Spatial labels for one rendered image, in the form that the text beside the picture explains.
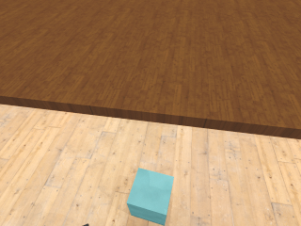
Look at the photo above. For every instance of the carton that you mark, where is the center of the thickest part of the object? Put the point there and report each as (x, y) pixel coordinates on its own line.
(150, 195)

